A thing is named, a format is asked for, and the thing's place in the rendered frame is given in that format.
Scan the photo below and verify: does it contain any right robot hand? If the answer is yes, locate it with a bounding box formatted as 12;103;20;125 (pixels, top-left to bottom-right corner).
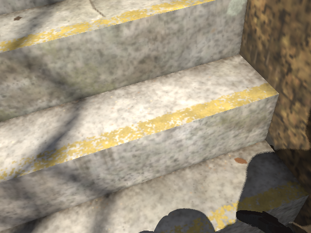
236;210;294;233

